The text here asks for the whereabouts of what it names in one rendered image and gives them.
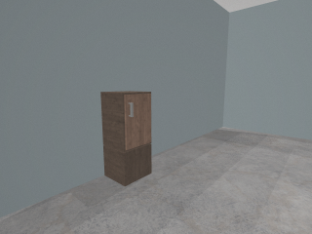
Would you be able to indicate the cupboard door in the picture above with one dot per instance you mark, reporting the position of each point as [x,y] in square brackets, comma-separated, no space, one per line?
[137,128]

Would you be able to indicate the handle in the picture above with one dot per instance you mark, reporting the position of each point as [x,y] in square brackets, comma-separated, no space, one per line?
[131,109]

